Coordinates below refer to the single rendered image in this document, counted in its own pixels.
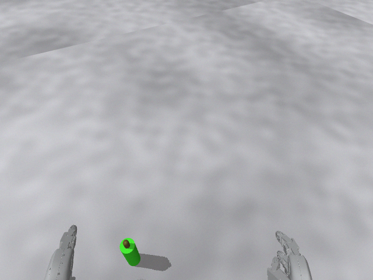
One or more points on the right robot hand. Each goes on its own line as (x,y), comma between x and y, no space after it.
(295,265)

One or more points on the left robot hand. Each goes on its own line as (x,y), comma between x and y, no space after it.
(61,262)

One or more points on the bottle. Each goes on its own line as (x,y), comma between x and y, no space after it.
(130,252)

